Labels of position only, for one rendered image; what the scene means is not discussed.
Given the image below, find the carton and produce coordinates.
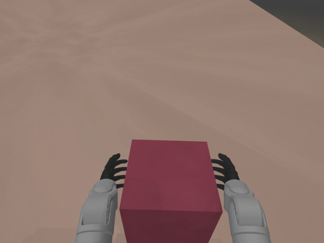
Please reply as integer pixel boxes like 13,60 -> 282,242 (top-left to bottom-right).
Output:
119,139 -> 223,243

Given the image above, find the left robot hand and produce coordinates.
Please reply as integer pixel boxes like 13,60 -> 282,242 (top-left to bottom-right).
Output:
100,153 -> 128,189

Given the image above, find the right robot hand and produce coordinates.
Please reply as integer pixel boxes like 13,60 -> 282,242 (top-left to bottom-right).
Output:
211,153 -> 240,191

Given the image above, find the robot left forearm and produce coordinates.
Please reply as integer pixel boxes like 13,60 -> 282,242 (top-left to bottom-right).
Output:
75,179 -> 118,243

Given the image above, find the robot right forearm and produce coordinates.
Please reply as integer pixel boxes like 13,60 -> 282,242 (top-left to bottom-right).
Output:
224,179 -> 271,243

